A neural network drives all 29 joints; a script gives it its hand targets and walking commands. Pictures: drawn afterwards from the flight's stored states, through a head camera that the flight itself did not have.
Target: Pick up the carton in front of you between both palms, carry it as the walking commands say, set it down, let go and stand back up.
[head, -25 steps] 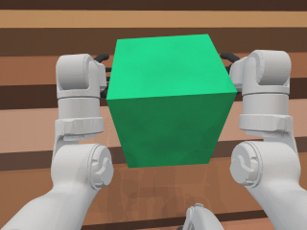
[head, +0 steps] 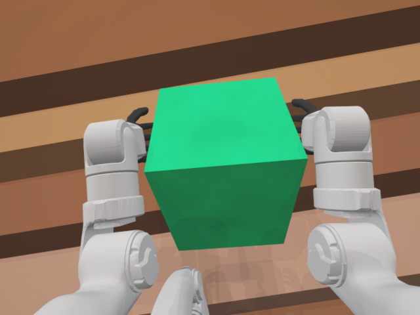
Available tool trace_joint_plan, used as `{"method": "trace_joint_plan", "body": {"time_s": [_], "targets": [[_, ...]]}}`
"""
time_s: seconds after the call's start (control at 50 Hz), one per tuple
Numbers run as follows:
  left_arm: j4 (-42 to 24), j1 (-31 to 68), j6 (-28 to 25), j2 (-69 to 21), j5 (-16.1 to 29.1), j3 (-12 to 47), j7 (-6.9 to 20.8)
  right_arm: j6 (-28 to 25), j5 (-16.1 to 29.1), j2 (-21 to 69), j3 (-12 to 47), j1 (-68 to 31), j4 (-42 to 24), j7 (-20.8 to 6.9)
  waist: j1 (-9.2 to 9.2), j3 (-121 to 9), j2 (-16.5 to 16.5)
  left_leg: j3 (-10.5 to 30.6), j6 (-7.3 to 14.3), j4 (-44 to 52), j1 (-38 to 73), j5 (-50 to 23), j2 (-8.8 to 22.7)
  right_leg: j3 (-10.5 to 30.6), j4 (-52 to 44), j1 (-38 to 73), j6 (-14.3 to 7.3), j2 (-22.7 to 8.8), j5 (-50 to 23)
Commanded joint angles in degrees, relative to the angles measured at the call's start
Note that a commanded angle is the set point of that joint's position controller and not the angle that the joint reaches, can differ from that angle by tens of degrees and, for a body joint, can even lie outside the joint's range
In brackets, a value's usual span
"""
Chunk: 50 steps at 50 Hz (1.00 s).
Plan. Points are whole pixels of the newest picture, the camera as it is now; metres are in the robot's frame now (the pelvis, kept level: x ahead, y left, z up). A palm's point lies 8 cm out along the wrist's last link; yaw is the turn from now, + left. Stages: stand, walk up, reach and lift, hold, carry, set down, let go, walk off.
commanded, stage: carry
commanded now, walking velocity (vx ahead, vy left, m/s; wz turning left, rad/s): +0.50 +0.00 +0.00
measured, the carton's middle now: (224, 169) +0.38 +0.00 +0.11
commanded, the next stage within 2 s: none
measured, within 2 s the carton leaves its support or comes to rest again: neither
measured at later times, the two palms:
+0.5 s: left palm out of the picture +0.69 +0.11 +0.35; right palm out of the picture +0.70 -0.19 +0.37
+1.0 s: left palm out of the picture +0.98 +0.13 +0.55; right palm out of the picture +0.97 -0.17 +0.54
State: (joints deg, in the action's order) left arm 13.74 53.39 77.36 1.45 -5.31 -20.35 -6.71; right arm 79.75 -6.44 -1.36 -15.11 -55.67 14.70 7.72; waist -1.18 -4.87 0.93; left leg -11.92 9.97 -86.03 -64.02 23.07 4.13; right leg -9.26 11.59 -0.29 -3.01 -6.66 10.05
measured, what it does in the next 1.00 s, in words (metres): climbs: right foot 0.17 m higher, then left foot 0.17 m higher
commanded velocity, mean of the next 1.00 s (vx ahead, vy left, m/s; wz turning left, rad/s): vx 0.50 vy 0.00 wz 0.00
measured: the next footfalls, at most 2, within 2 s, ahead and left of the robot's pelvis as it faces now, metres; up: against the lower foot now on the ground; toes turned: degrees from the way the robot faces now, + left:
right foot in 0.46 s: +0.51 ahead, -0.17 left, +0.34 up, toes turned -7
left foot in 0.96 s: +0.76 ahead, +0.12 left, +0.51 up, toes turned +5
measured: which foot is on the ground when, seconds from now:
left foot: down 0.00-0.50, up 0.52-0.94, down 0.96-1.00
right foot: down 0.00-0.04, up 0.06-0.44, down 0.46-1.00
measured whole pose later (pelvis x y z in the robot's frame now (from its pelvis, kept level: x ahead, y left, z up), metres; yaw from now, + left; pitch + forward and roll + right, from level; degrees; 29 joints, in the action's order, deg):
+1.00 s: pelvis +0.60 +0.00 +0.34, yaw +0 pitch +5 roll +4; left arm 17.5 54.9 78.9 2.9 -4.4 -19.0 -7.1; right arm 80.0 -4.8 -2.2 -14.8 -56.2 18.3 7.7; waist 1.8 -7.3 0.4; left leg -9.5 9.0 -74.1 -53.5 22.8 2.7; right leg -7.8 19.2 -4.6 -1.3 -11.4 5.5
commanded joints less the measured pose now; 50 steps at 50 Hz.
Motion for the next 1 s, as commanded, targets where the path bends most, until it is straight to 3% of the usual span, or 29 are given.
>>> {"method": "trace_joint_plan", "body": {"time_s": [0.0, 0.02, 0.04, 0.06, 0.08, 0.12, 0.16, 0.22, 0.24, 0.28, 0.32, 0.38, 0.42, 0.44, 0.46, 0.48, 0.5, 0.52, 0.54, 0.58, 0.62, 0.68, 0.72, 0.78, 0.84, 0.88, 0.94, 0.96, 0.98], "targets": [[0.25, 42.02, 0.76, -61.53, 24.56, 26.69, 16.49, -2.86, 26.73, 65.35, 29.52, -45.02, -3.99, -10.3, 11.32, -32.75, -19.43, -9.28, 0.04, 27.44, 40.25, -12.48, -11.6, -3.87, 28.22, 6.73, -5.68, -3.08, -109.69], [-2.72, 40.53, 0.18, -60.99, 23.07, 28.6, 15.77, -3.31, 28.9, 68.6, 32.12, -44.09, -5.5, -10.5, 14.22, -36.64, -17.14, -5.12, -2.17, 45.63, 47.53, -14.22, -13.5, -3.04, 44.34, 9.51, -5.02, -3.04, -106.33], [-2.71, 39.34, -0.49, -59.94, 20.68, 27.45, 15.29, -4.54, 31.2, 71.32, 33.71, -45.75, -8.85, -11.28, 12.23, -33.31, -9.57, 14.85, 1.03, 55.0, 63.34, -33.56, -4.47, 3.8, 57.41, -10.71, -1.19, 2.17, -39.74], [0.33, 34.18, -0.9, -60.95, 19.49, 25.77, 14.91, -5.99, 32.33, 71.34, 34.29, -43.25, -8.6, -11.86, 9.17, -40.14, 14.76, 47.91, 14.27, 54.63, 80.14, -75.27, 12.29, 13.93, 92.95, -34.46, 3.87, 15.01, 1.19], [-1.58, 33.23, -2.11, -59.22, 17.39, 24.76, 14.41, -6.85, 34.14, 72.48, 35.08, -44.59, -10.63, -12.58, 10.21, -43.85, 6.62, 52.34, 18.11, 56.08, 82.74, -57.32, 12.85, 22.75, 107.0, -43.65, 1.31, 14.97, 3.75], [-5.44, 36.81, -2.88, -58.19, 16.26, 25.55, 13.32, -8.33, 37.79, 75.59, 38.08, -51.5, -17.34, -13.89, 9.17, -29.62, -1.33, 47.08, 10.06, 55.6, 76.39, -25.94, 10.5, 22.29, 104.84, -57.51, -3.45, 10.84, 7.33], [-7.29, 36.13, -3.9, -54.84, 15.26, 26.18, 11.72, -8.91, 39.58, 76.49, 39.21, -51.62, -17.61, -14.87, 5.77, -23.17, -4.99, 37.49, 4.53, 58.82, 70.62, -13.99, 9.86, 19.94, 99.03, -57.89, -4.25, 6.8, 3.22], [-7.21, 32.97, -4.85, -52.84, 14.37, 28.16, 10.01, -9.02, 39.4, 74.5, 38.38, -49.06, -15.79, -15.85, 5.42, -19.05, -4.78, 29.71, 3.4, 62.17, 71.64, -22.31, 11.24, 11.31, 88.56, -61.78, -4.15, 4.19, 7.39], [-7.83, 32.2, -4.62, -52.92, 14.27, 28.95, 9.64, -8.55, 38.49, 72.78, 36.85, -47.33, -14.61, -15.87, 7.85, -19.3, -1.04, 29.34, 6.02, 63.99, 73.65, -30.01, 12.02, 6.68, 96.38, -65.73, -4.34, 5.17, 9.28], [-8.61, 33.75, -3.44, -53.36, 15.5, 31.81, 9.09, -7.4, 36.17, 68.85, 34.39, -44.09, -13.09, -15.58, 10.15, -19.0, 5.69, 31.79, 8.22, 66.52, 84.49, -31.42, 15.41, 7.87, 111.01, -82.87, -4.99, 3.58, 18.62], [-8.0, 34.34, -1.92, -52.56, 15.6, 33.52, 8.59, -5.89, 33.74, 65.68, 32.26, -40.91, -11.7, -15.41, 8.95, -14.39, 1.99, 27.58, 4.27, 68.75, 86.62, -21.91, 13.5, 9.77, 107.06, -91.7, -5.19, 0.43, 26.81], [-6.5, 37.41, 0.11, -53.0, 18.42, 34.73, 8.18, -3.54, 31.87, 61.17, 29.18, -40.63, -10.43, -15.5, 3.97, -8.63, 4.94, 10.79, 1.45, 85.28, 59.6, -28.08, 6.69, -1.34, 71.58, -60.75, -4.1, -0.24, 16.33], [-5.14, 39.92, 1.19, -56.52, 22.62, 37.03, 8.1, -2.03, 29.07, 58.28, 25.87, -39.39, -8.63, -15.17, -1.52, -20.86, 16.8, 1.72, 2.15, 73.56, 50.03, -89.46, 4.66, -9.22, 62.65, -27.78, -7.42, 9.34, 2.32], [-5.51, 40.75, 1.2, -59.11, 25.1, 37.9, 8.49, -1.52, 27.67, 56.77, 25.3, -39.85, -9.05, -14.93, -7.7, -28.55, 20.84, 0.31, 0.83, 60.73, 54.5, -106.36, 6.12, -10.44, 59.38, -19.27, -7.37, 11.45, -0.3], [-7.26, 43.44, 0.9, -62.23, 27.06, 38.81, 8.98, -1.28, 25.98, 56.05, 24.51, -41.01, -9.03, -14.72, -12.94, -32.95, 19.14, -0.95, -1.47, 43.55, 58.98, -105.84, 5.42, -8.38, 43.23, -12.74, -5.63, 13.48, -2.58], [-7.45, 46.69, 0.45, -64.17, 28.87, 39.81, 9.54, -1.2, 23.91, 55.68, 24.17, -39.9, -8.22, -14.34, -13.76, -40.0, 7.64, 3.68, -5.53, 20.7, 56.34, -85.95, -0.05, 2.18, 28.34, 1.07, -7.64, 11.34, -12.99], [-7.02, 42.12, -0.19, -64.83, 31.03, 40.55, 10.36, -1.46, 21.61, 54.56, 22.85, -33.45, -7.63, -14.08, -8.61, -38.58, -9.27, 9.24, -10.48, -5.38, 35.84, -18.61, -10.25, 36.99, 14.69, 8.09, -15.51, -5.21, -37.98], [-9.12, 47.12, -1.21, -68.5, 33.31, 41.45, 11.37, -2.21, 18.43, 52.14, 20.62, -33.15, -5.02, -13.74, -5.86, -47.54, -10.17, 23.46, -9.08, -27.12, 31.52, -15.08, -12.66, 48.8, 19.39, 13.51, -22.49, -12.36, -52.48], [-11.17, 49.51, -2.03, -70.03, 34.88, 41.41, 12.13, -2.34, 16.73, 51.68, 19.72, -33.19, -5.45, -13.4, -5.87, -46.9, -7.62, 24.36, -6.75, -31.55, 26.09, -13.59, -10.22, 48.97, 21.72, 12.32, -21.52, -11.23, -35.49], [-17.23, 57.17, -3.12, -72.3, 37.48, 42.78, 12.97, -2.73, 16.12, 51.64, 19.61, -39.69, -10.45, -12.63, -4.38, -32.6, -2.66, 23.04, -2.93, -26.64, 15.25, -11.18, -5.18, 45.77, 18.05, 1.59, -16.43, -8.5, 1.3], [-19.04, 57.91, -3.17, -72.28, 39.0, 42.84, 13.09, -2.98, 16.17, 50.01, 20.54, -41.68, -12.58, -11.67, -3.35, -26.62, -1.72, 22.69, -1.63, -21.25, 13.59, -10.79, -2.66, 39.07, 15.11, -2.58, -12.99, -8.12, 11.13], [-16.18, 54.49, -1.66, -69.87, 37.54, 41.2, 12.58, -2.7, 16.06, 49.14, 22.31, -38.28, -11.48, -10.74, -3.92, -24.63, 1.35, 15.59, -1.58, -9.6, 8.89, -3.87, -1.82, 29.86, 12.37, 0.91, -13.11, -9.52, -3.61], [-12.11, 49.22, -0.68, -67.22, 34.38, 39.09, 12.59, -2.06, 16.52, 48.82, 22.77, -35.27, -8.13, -10.72, -5.09, -25.23, -3.23, 11.61, -0.67, -19.39, 2.88, -2.88, -1.23, 27.65, 10.26, 6.55, -15.79, -11.88, -15.6], [-5.77, 44.71, 0.62, -63.78, 30.65, 35.56, 12.9, -0.53, 16.82, 51.43, 23.49, -35.06, -2.83, -11.06, -9.42, -19.99, -3.73, 17.62, -0.83, -44.64, -31.67, 15.86, 0.71, 33.96, 9.19, 26.04, -16.53, -17.13, -6.67], [-4.37, 47.38, 1.0, -61.72, 29.95, 32.41, 14.07, -0.18, 18.3, 51.82, 23.41, -37.2, -0.02, -10.67, -6.08, -12.7, -4.68, 10.49, -2.34, -32.26, -25.89, 11.74, 3.18, 23.26, 1.07, 12.4, -9.78, -10.11, 10.22], [-3.76, 49.84, 1.37, -61.43, 29.6, 30.82, 14.64, -0.07, 20.3, 53.91, 24.19, -40.71, 0.23, -10.33, -0.75, -9.6, -8.92, 2.58, -3.21, 0.39, 10.59, 2.24, 3.33, 8.61, -13.23, -16.79, -8.53, -2.81, -1.48], [1.88, 44.31, 2.26, -60.66, 26.88, 27.36, 14.88, -0.4, 24.41, 58.98, 25.21, -40.62, 1.64, -10.06, 8.6, -24.06, -22.31, -6.96, -0.14, 10.58, 35.66, -8.75, -6.17, -3.77, 6.89, -9.78, -7.42, -3.36, -82.21], [2.81, 43.28, 2.02, -60.42, 25.4, 26.09, 14.81, -0.83, 25.77, 60.69, 25.18, -40.97, 0.92, -10.36, 12.66, -28.94, -20.74, -9.17, -1.17, 21.87, 42.03, -8.9, -10.65, -4.47, 21.67, -4.26, -5.93, -3.02, -92.62], [3.51, 42.47, 1.76, -60.52, 23.72, 24.49, 14.56, -1.52, 27.2, 63.06, 26.35, -44.18, -0.23, -10.79, 13.94, -34.73, -14.14, -0.79, -1.28, 37.78, 52.13, -12.94, -11.23, -2.45, 40.1, -2.96, -2.98, -0.8, -87.84]]}}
